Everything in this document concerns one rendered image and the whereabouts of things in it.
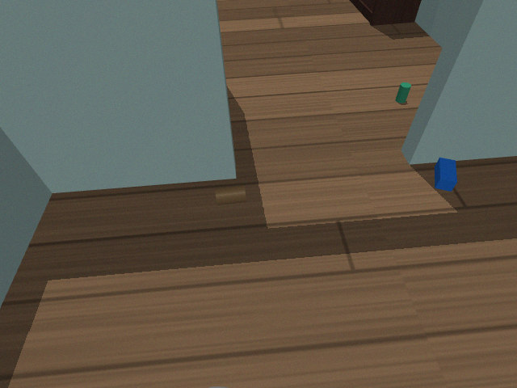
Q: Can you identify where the bookshelf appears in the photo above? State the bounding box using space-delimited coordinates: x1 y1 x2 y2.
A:
350 0 422 26

